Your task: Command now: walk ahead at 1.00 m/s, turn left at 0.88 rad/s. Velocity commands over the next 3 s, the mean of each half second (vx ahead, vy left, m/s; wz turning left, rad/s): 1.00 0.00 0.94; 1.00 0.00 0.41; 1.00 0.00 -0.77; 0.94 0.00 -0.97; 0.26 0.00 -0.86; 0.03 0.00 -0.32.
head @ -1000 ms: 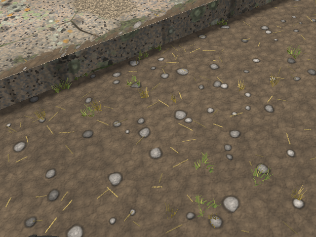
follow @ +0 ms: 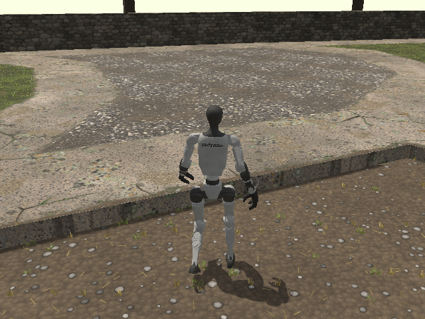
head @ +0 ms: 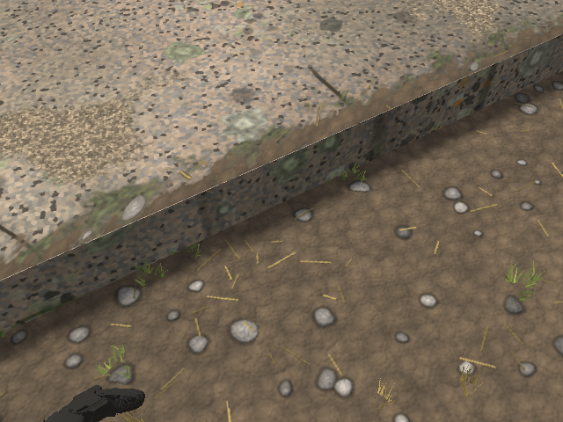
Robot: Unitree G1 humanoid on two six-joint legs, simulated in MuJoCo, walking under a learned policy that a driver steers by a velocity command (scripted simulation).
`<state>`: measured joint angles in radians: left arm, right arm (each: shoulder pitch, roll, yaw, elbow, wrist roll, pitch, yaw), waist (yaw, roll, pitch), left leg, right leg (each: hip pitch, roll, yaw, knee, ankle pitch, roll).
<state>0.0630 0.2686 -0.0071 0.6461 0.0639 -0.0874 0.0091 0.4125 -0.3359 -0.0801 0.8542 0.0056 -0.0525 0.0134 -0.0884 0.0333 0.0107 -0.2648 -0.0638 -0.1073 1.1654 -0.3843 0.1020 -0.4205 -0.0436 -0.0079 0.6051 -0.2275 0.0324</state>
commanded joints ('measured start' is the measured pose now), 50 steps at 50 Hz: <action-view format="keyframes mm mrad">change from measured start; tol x64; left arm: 1 243 123 62 36 -4 3 6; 50 547 102 75 275 -21 -36 24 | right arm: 1 -154 -47 1 -125 -25 4 23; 39 -4 17 58 -137 -41 -37 -12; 50 -807 177 148 -605 -78 -9 -21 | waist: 1 161 -108 -41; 50 164 -129 115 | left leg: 1 -522 128 32 138 114 0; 15 16 -44 309 -406 300 103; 19 789 304 -609 -713 100 417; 35 -47 15 -216 -345 965 64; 37 -454 -169 -153 312 -67 35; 50 -1329 161 41 966 -357 -27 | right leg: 1 479 -279 352 -355 -163 -123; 15 411 -197 -247 -55 1340 -23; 19 -467 77 21 1135 -289 -3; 36 773 7 -19 -35 88 -42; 38 740 -396 917 -348 -81 -215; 50 389 -212 493 -478 -17 -321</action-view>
